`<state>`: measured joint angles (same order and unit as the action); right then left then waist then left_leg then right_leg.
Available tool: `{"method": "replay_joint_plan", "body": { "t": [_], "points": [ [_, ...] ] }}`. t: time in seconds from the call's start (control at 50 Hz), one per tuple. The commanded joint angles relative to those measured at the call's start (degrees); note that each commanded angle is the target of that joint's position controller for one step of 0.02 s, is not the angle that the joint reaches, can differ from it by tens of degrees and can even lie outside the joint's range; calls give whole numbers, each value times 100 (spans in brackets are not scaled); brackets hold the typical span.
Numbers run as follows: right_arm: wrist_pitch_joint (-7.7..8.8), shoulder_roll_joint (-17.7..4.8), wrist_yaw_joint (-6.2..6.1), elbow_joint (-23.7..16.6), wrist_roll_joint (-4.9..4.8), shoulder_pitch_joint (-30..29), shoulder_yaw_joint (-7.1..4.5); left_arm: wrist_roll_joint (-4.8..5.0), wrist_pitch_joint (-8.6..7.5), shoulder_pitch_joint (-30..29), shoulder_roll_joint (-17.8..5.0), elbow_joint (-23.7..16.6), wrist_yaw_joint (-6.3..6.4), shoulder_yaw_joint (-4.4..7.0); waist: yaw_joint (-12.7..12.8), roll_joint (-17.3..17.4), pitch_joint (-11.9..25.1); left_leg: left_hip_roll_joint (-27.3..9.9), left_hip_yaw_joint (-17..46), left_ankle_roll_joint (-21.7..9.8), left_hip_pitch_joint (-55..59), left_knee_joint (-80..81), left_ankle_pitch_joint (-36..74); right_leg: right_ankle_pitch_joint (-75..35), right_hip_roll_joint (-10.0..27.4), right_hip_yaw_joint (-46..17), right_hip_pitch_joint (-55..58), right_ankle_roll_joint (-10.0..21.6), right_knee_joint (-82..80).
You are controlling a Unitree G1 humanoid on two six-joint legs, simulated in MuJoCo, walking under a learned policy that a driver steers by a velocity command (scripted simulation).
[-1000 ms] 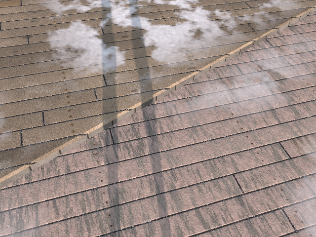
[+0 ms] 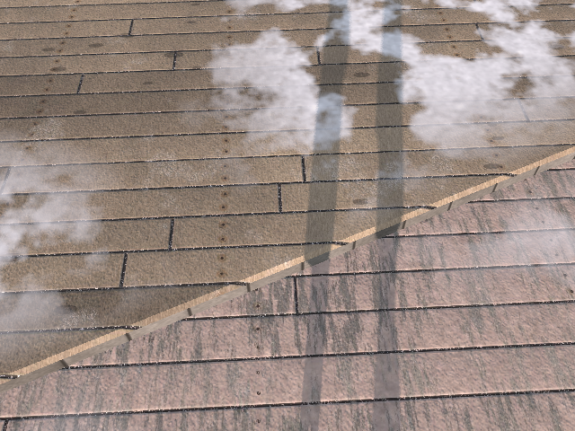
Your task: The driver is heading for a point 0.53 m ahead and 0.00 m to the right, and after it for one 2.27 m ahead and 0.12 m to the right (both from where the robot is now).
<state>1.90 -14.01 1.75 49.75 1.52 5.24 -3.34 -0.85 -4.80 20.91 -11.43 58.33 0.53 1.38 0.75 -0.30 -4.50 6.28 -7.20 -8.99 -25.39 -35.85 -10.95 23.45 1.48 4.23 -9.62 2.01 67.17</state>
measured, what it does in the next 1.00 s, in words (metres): walks ahead: right foot, then left foot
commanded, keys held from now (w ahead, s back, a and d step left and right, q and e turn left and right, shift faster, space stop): w+q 0.18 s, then w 0.30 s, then w+e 0.26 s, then e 0.26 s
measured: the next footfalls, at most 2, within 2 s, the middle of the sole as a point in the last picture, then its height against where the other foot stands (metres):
right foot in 0.48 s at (341, 415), level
left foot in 0.96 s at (254, 330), level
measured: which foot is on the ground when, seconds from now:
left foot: down 0.00-0.50, up 0.52-0.94, down 0.96-1.00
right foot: up 0.00-0.46, down 0.48-0.96, up 0.98-1.00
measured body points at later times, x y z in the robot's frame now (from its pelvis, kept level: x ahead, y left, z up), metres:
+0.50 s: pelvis +0.30 -0.02 +0.01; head +0.34 -0.01 +0.46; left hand +0.48 +0.24 -0.09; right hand +0.28 -0.29 -0.12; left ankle +0.09 +0.03 -0.70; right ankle +0.44 -0.08 -0.72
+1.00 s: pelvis +0.54 +0.04 +0.01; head +0.58 +0.05 +0.46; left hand +0.53 +0.31 -0.13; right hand +0.74 -0.19 -0.08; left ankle +0.64 +0.13 -0.71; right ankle +0.43 -0.08 -0.69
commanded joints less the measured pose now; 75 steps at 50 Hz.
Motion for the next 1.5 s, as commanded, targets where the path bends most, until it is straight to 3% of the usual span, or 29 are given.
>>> {"method": "replay_joint_plan", "body": {
  "t": [0.02,0.06,0.12,0.26,0.36,0.4,0.46,0.48,0.5,0.52,0.56,0.6,0.68,0.76,0.86,0.94,0.96,0.98,1.0,1.02,1.06,1.14,1.24,1.36,1.4,1.42,1.44,1.46,1.5],
  "points": [
    [-17,-843,-115,119,-91,1058,-274,17,-260,-464,-839,-807,-55,172,-295,-300,486,-2155,3489,-1138,2546,2320,103,-701,343,-717,-3001,76,997],
    [73,-655,-162,72,-122,819,-197,-170,-57,-298,-668,-815,-58,143,67,-348,412,-1695,2750,-946,1659,2424,1016,-676,505,-752,-2293,-116,425],
    [222,-767,-163,141,-172,1095,-201,-234,189,-521,-601,-1003,-104,144,128,-91,307,-1345,2262,-873,1311,2436,1717,-736,551,-578,-2267,-359,-309],
    [201,-763,-173,247,-169,2057,-182,-175,250,-2014,-619,-1598,-207,109,-465,297,205,-1125,2153,-206,2177,2438,2196,-2416,395,-343,-3045,-439,-2135],
    [221,-717,-278,384,-70,2506,-110,-111,167,-2837,-577,-1923,-270,11,-757,416,77,-1297,2146,-163,2984,2267,3005,-2488,120,-136,-3001,-213,-3122],
    [240,-815,-319,391,-34,2428,-112,-84,116,-2784,-664,-1985,-262,21,-617,471,68,-1468,2170,-142,3155,2095,3488,-2239,12,-173,-2603,-29,-3504],
    [299,-978,-295,382,-4,2119,-121,-47,31,-1206,-1014,-1528,-118,175,141,517,760,-1337,1920,93,3088,579,5364,-1668,-436,-72,-621,353,-3997],
    [330,-929,-262,345,-45,2020,-98,-116,-31,-315,-1168,-1316,-31,243,586,376,1246,-1154,1777,155,2395,-538,4567,-1872,-22,-420,710,551,-4150],
    [355,-440,-214,149,-208,2436,16,-279,-43,465,-1762,-1245,42,390,562,-605,2191,-569,1416,381,855,-2477,2201,-1588,1530,-2483,2526,1124,-3974],
    [329,-574,-230,289,-253,2777,-28,-157,65,541,-1718,-1063,-41,457,441,-1312,2590,219,1119,497,-252,-3909,-1753,-1709,2283,-4572,2937,1765,-4733],
    [325,-718,-199,95,41,1805,-35,47,104,-558,-999,-1220,-146,296,104,-103,888,-519,1276,445,-931,-3898,-943,-1079,1724,-3437,1335,1553,-5130],
    [284,-565,-125,-104,118,1399,-11,21,60,-647,-724,-1077,-141,200,-127,-77,292,-854,1144,521,-727,-3244,-670,-1958,1125,-2554,343,1256,-5429],
    [152,-341,-48,-205,162,1349,80,77,-41,-270,-930,-823,-126,272,-294,-316,404,-963,881,846,-536,-2482,-561,-2854,793,-2017,-11,1321,-5603],
    [121,-305,-46,-650,104,175,152,85,15,30,-1033,-756,-109,324,-51,-343,69,-962,674,1119,-702,-1098,204,-2959,550,-1812,-283,1191,-5727],
    [148,-323,-187,-824,-23,-228,202,22,141,385,-1096,-768,-56,368,151,-517,562,-510,643,1067,-186,-436,532,-5148,448,-1759,218,820,-4664],
    [278,-560,-317,-616,-13,638,123,70,237,-102,-1212,-1008,26,455,-368,-468,745,-376,834,851,1278,1231,1017,-4692,130,-2071,86,373,-3406],
    [371,-913,-382,-527,83,1208,32,165,183,-133,-1025,-1161,6,423,-538,0,1164,-1223,1429,623,2459,1362,2194,-3537,-187,-1891,-557,147,-2330],
    [349,-1302,-416,-620,122,1497,-19,185,173,395,-482,-1318,44,318,-283,1120,1792,-3017,2744,230,3674,778,5424,889,-840,-1161,-1623,30,-828],
    [201,-1400,-362,-625,-45,1473,-120,200,320,1112,-766,-1238,141,391,-79,1488,2484,-3676,3711,-514,3577,860,5548,1754,-894,-806,-1899,22,149],
    [124,-894,-338,-827,-70,1040,-28,39,461,990,-964,-1048,156,430,34,602,1971,-3283,3393,-517,2971,1096,4254,1290,-552,-881,-2022,-31,614],
    [62,-402,-387,-937,-33,450,131,-76,594,232,-893,-1201,13,462,88,515,974,-2464,2125,-198,1905,1577,2871,617,-297,-755,-2109,-241,479],
    [53,-610,-437,-849,4,615,35,-53,809,37,-783,-1380,-144,455,142,766,903,-2209,1210,-347,1399,1737,3154,142,-331,-565,-1838,-446,447],
    [-21,-706,-419,-880,27,675,-39,-85,961,-606,-724,-1747,-252,379,31,888,837,-2362,885,-342,1354,1948,1480,-114,-76,-414,-1823,-413,-716],
    [-161,-1042,-293,-811,46,873,-168,-22,893,-787,-694,-1993,-241,269,-107,1008,872,-2440,750,-169,1127,1565,1030,60,-240,-39,-636,-108,-2699],
    [-257,-1017,-257,-731,-7,949,-172,-40,754,-480,-710,-1888,-189,243,74,632,808,-2241,474,283,730,960,980,-915,-325,-90,258,28,-4314],
    [-300,-686,-199,-693,28,1261,-109,-99,662,-506,-963,-1907,-141,271,-45,-432,788,-1781,-12,706,263,-21,-42,-936,474,-1249,610,115,-5212],
    [-353,-145,-218,-987,-36,1308,43,-49,638,-853,-1670,-2194,-121,374,-160,-1924,566,-789,-316,1127,-764,-758,-2317,-2262,2082,-3130,331,763,-5528],
    [-486,-580,-291,-930,-24,852,-49,-109,610,-566,-1416,-2072,-56,359,261,-1079,525,-1004,531,1122,-57,-1606,-2249,-2674,2071,-2668,-485,1232,-5319],
    [-562,-523,-244,-742,-133,1064,-71,-110,603,-1280,-917,-2045,-23,161,-270,-892,182,-938,717,1012,129,-1847,-1572,-2538,1272,-1686,-769,975,-5271]
  ]
}}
